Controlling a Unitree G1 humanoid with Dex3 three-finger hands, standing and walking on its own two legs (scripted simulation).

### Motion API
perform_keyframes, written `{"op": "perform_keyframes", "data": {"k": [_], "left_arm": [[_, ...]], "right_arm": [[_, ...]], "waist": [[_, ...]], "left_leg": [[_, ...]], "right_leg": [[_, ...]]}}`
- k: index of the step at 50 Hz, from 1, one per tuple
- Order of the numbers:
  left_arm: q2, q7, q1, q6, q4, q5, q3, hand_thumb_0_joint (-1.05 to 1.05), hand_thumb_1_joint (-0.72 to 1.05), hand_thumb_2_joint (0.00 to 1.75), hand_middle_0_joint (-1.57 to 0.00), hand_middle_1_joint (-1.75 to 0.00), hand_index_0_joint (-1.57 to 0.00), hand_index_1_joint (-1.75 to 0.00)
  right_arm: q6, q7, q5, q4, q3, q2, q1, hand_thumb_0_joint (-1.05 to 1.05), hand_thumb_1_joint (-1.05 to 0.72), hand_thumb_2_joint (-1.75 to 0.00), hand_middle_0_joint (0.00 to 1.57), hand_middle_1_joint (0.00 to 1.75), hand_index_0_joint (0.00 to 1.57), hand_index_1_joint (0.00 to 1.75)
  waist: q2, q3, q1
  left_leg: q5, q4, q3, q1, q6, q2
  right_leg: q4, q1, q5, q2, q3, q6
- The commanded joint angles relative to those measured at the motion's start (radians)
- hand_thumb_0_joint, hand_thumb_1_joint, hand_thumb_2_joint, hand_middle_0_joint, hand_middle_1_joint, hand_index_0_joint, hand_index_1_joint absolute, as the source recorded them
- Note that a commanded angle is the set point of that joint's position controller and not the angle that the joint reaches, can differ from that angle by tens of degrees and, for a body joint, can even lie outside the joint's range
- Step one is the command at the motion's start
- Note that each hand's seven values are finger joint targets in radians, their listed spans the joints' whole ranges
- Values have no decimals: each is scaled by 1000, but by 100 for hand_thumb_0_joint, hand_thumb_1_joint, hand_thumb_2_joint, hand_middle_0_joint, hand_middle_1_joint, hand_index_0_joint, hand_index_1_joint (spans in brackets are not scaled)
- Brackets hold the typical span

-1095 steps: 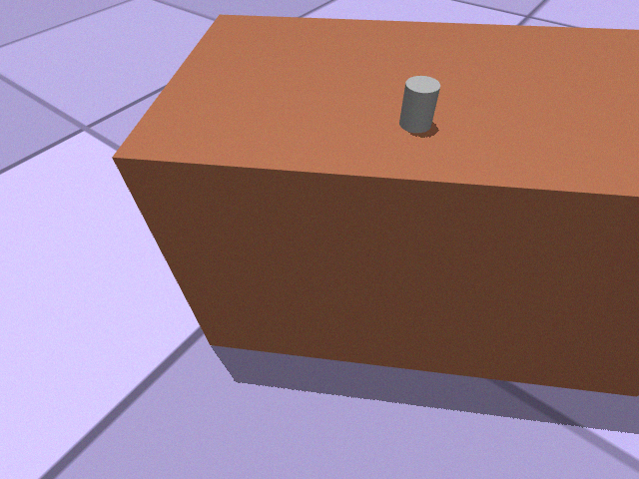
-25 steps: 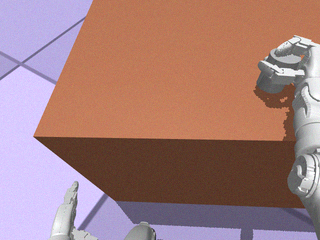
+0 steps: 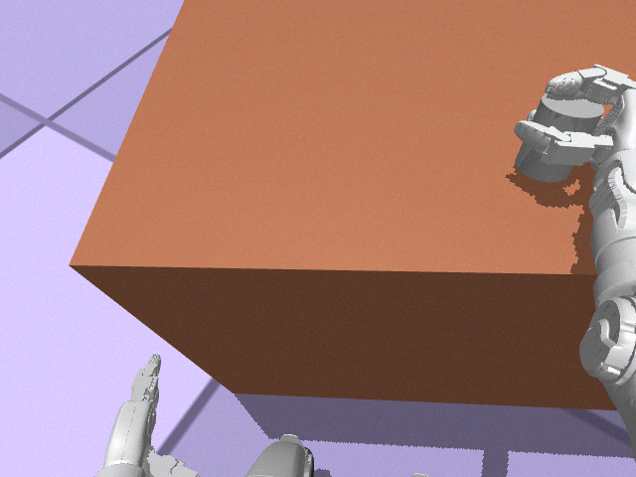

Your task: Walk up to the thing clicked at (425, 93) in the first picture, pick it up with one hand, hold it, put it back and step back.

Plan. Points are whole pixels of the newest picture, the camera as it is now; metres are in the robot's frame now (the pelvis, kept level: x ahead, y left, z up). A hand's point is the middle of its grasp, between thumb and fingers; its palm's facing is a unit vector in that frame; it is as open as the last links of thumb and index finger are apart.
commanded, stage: open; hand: right
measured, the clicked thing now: (555, 137) +0.51 -0.20 +0.11
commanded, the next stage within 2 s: withdraw in 0.22 s
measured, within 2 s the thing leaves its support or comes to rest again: rests again in 0.40 s
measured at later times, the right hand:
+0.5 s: hand (577, 113) +0.52 -0.21 +0.14, palm faces +0.18 +0.98 +0.01, open 15.4 cm
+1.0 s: hand out of the picture +0.48 -0.34 +0.24, palm faces +0.42 +0.88 -0.22, open 17.5 cm
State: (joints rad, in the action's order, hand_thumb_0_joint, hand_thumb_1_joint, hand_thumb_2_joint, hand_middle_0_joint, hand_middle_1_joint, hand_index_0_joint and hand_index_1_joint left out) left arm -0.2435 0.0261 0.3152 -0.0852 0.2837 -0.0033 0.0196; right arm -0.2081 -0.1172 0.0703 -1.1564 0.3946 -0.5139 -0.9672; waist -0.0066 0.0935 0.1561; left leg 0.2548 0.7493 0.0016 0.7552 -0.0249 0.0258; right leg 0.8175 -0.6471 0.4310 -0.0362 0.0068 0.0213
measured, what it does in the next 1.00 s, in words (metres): stands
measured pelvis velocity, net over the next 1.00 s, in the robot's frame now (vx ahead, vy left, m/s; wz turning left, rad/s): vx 0.02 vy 0.00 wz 0.00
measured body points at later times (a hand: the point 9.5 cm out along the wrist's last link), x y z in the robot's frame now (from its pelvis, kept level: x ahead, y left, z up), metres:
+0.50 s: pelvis +0.01 +0.00 +0.00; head +0.09 -0.01 +0.44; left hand +0.15 +0.27 -0.05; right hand +0.50 -0.27 +0.14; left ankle +0.06 +0.14 -0.70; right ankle -0.03 -0.13 -0.70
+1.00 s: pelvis +0.02 +0.00 +0.02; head +0.07 +0.00 +0.47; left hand +0.16 +0.26 -0.05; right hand +0.45 -0.39 +0.25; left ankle +0.06 +0.14 -0.70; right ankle -0.03 -0.13 -0.70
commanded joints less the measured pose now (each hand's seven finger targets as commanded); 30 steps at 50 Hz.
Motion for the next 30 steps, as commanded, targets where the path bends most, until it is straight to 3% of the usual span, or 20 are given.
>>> {"op": "perform_keyframes", "data": {"k": [1,2,3,5,8,10,12,14,16,18,20,21,22,24,25,26,27,28,29,30], "left_arm": [[-146,10,-111,-62,-282,-3,81,0,-57,6,-5,-4,-4,-5],[-165,14,-39,-57,-211,6,98,0,-57,6,-5,-4,-4,-5],[-185,16,14,-49,-168,7,115,0,-57,6,-5,-4,-4,-5],[-119,5,89,-37,-61,0,69,0,-56,6,-5,-5,-5,-5],[-155,13,-87,-58,-264,3,87,0,-58,7,-6,-5,-4,-6],[-148,14,57,-43,-128,8,88,0,-58,7,-6,-5,-4,-7],[-138,8,55,-42,-122,1,80,0,-58,7,-6,-5,-4,-7],[-149,15,-103,-58,-299,-1,83,0,-59,8,-6,-5,-4,-7],[-144,16,64,-39,-130,4,89,0,-59,8,-6,-5,-3,-7],[-157,12,80,-32,-66,2,111,0,-53,4,-5,-6,-6,-5],[-201,18,-111,-53,-239,3,138,0,-53,4,-5,-5,-6,-5],[-194,21,-40,-47,-178,9,139,0,-53,3,-5,-5,-6,-4],[-158,15,65,-31,-53,11,111,0,-52,3,-5,-5,-6,-4],[-117,7,28,-27,-52,-1,61,0,-53,3,-5,-5,-6,-4],[-126,9,-89,-41,-179,-6,45,0,-54,4,-5,-5,-5,-5],[-118,14,-133,-44,-235,-4,35,0,-54,4,-5,-5,-5,-4],[-121,18,-77,-36,-178,-4,39,0,-54,4,-5,-4,-5,-4],[-84,14,-8,-22,-63,-6,11,0,-54,4,-5,-4,-5,-4],[-104,14,67,-9,23,-12,37,0,-53,4,-5,-5,-5,-4],[-92,9,28,-9,37,-13,6,0,-54,4,-5,-5,-5,-4]], "right_arm": [[-69,7,15,358,20,-245,-564,0,15,-50,88,70,87,70],[-70,10,11,353,25,-265,-576,0,17,-42,85,63,84,63],[-52,13,1,260,14,-246,-472,0,18,-36,81,58,80,58],[-33,11,12,103,-5,-150,-333,0,25,-32,76,53,75,53],[-72,19,11,345,17,-243,-548,0,33,-23,64,42,63,42],[-59,18,9,244,7,-213,-439,0,34,-19,55,35,54,35],[-47,13,14,145,20,-186,-318,0,38,-19,48,34,47,34],[-81,21,12,406,35,-268,-544,0,38,-17,42,29,41,29],[-60,20,11,271,3,-189,-430,0,37,-15,38,26,37,26],[-44,18,16,141,17,-166,-327,0,48,-16,28,22,28,22],[-85,29,9,471,62,-323,-607,0,47,-17,23,21,23,21],[-82,33,1,468,58,-337,-616,0,47,-18,23,22,23,22],[-65,33,2,366,57,-304,-526,0,47,-18,23,22,23,22],[-35,19,9,219,22,-214,-402,0,53,-18,21,22,22,22],[-54,25,11,409,93,-353,-530,0,57,-15,18,19,19,19],[-67,24,5,553,100,-425,-690,0,56,-14,17,18,18,18],[-47,24,-1,536,100,-434,-688,0,54,-13,16,17,17,16],[-18,16,3,420,76,-386,-599,0,55,-14,18,18,18,18],[20,7,4,270,77,-355,-458,0,56,-13,16,16,16,16],[53,-10,4,134,23,-274,-362,0,57,-14,16,17,17,17]], "waist": [[70,554,8],[107,550,6],[100,455,5],[78,304,4],[106,527,-5],[90,433,-9],[63,405,-11],[80,598,-15],[87,451,-9],[72,363,-1],[153,605,-10],[183,588,-13],[186,503,-22],[97,425,-19],[116,566,-44],[165,695,-49],[188,706,-59],[179,574,-67],[160,475,-58],[133,379,-50]], "left_leg": [[-255,-42,9,-370,30,-25],[-266,-34,15,-357,35,-28],[-220,-46,21,-318,35,-29],[-162,-57,33,-243,39,-40],[-223,-39,22,-325,37,-33],[-218,-44,26,-332,38,-33],[-240,-46,22,-343,36,-30],[-332,-28,4,-440,32,-20],[-319,-30,17,-378,40,-27],[-269,-45,25,-299,41,-36],[-336,-26,16,-351,43,-30],[-345,-24,18,-351,45,-31],[-327,-30,20,-339,50,-31],[-308,-56,22,-376,46,-32],[-351,-45,16,-458,45,-25],[-405,-35,8,-513,44,-19],[-415,-29,11,-517,47,-21],[-380,-47,18,-493,47,-24],[-347,-63,25,-459,51,-30],[-311,-84,32,-423,50,-30]], "right_leg": [[-95,155,-308,31,-13,-24],[-93,168,-336,32,-14,-18],[-98,155,-298,35,-14,-20],[-116,114,-286,28,5,-15],[-100,185,-329,25,-5,-15],[-100,141,-306,35,-10,-16],[-103,111,-316,39,-9,-20],[-85,156,-367,39,-22,-21],[-94,137,-385,41,-17,-15],[-99,141,-398,33,-1,-12],[-80,256,-498,22,-2,-7],[-73,272,-524,26,-6,-3],[-79,236,-511,32,-6,-2],[-109,166,-436,36,-4,-11],[-110,189,-464,33,-6,-8],[-100,234,-495,34,-17,-6],[-101,259,-524,36,-17,-2],[-111,222,-498,41,-17,-2],[-129,220,-490,41,-10,0],[-149,188,-466,38,-8,-3]]}}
